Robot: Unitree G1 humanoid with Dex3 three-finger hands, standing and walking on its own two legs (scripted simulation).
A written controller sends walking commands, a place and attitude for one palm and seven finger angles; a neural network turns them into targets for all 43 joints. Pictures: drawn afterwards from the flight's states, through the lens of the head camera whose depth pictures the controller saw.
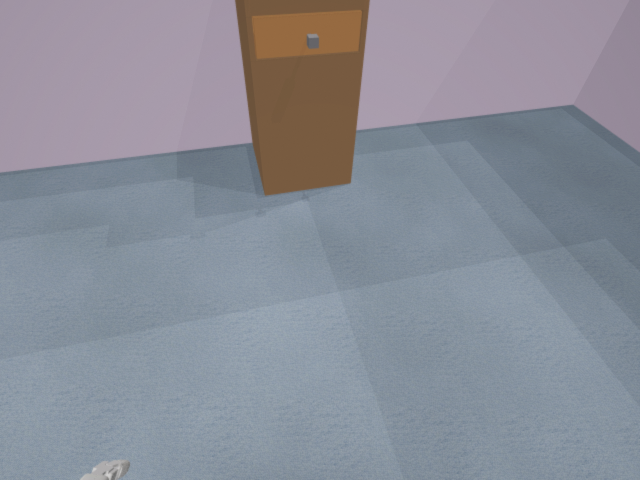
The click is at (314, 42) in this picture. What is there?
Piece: drawer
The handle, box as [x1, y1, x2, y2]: [307, 34, 318, 48]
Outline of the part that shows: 307,34 308,47 318,47 317,35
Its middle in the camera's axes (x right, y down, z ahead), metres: -0.04 -0.71 +1.37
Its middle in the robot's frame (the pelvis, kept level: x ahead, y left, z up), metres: +1.50 +0.11 -0.05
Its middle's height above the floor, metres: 0.72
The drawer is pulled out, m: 0.00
